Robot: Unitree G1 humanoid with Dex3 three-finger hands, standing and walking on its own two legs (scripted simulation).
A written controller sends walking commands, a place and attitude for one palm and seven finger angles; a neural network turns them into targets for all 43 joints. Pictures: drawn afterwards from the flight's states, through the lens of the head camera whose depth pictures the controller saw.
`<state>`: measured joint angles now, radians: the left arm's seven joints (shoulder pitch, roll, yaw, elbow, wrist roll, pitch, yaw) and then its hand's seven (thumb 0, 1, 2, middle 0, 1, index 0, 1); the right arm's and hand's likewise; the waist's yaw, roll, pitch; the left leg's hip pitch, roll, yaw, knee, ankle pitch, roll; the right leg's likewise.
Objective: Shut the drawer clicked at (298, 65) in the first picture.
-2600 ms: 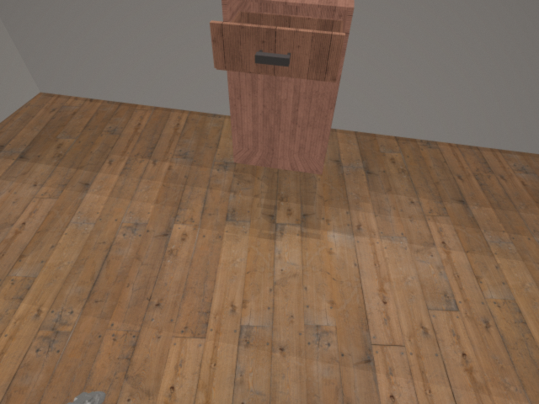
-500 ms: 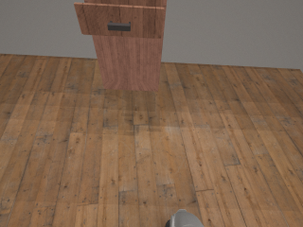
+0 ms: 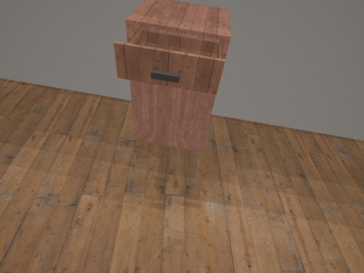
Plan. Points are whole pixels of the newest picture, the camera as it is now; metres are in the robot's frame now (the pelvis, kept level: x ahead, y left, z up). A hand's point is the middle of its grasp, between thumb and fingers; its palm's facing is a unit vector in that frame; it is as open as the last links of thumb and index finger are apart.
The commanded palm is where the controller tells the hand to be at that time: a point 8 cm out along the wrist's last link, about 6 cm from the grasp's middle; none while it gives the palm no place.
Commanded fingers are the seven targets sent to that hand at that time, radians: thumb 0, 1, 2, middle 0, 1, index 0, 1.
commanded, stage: walk to a spot facing it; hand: left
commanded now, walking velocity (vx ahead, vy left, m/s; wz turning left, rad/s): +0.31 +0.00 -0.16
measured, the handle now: (166, 73) +0.86 +0.13 -0.01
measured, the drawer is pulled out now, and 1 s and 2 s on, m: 0.23 0.23 0.23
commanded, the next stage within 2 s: take the last steps up to it in 0.16 s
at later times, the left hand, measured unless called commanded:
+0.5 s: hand (127, 230) +0.27 +0.16 -0.16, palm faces -0.14 -0.97 -0.20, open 7.3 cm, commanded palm none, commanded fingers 0.00 0.90 0.90 -0.20 -0.30 -0.20 -0.30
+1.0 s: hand (130, 222) +0.30 +0.16 -0.18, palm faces +0.03 -0.99 -0.13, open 7.3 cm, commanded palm none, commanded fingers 0.00 0.90 0.90 -0.20 -0.30 -0.20 -0.30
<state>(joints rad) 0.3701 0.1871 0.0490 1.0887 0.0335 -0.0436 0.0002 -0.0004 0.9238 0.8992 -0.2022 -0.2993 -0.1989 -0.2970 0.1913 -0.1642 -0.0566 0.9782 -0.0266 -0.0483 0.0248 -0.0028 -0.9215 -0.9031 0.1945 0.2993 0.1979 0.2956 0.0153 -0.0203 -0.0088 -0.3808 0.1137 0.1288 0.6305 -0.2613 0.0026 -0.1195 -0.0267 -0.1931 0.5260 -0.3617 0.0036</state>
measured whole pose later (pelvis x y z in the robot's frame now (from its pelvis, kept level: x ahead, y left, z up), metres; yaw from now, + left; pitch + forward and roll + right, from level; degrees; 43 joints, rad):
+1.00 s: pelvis +0.33 -0.01 +0.00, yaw -3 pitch -2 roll -2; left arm 0.37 0.17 0.05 1.12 0.03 -0.02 0.00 0.00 0.92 0.90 -0.20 -0.30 -0.20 -0.30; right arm 0.21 -0.18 -0.05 1.00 -0.04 -0.05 0.00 0.00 -0.92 -0.90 0.19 0.30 0.20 0.30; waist 0.02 -0.04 0.02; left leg -0.33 0.08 0.15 0.61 -0.24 0.03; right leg -0.21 -0.06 -0.15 0.75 -0.46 -0.02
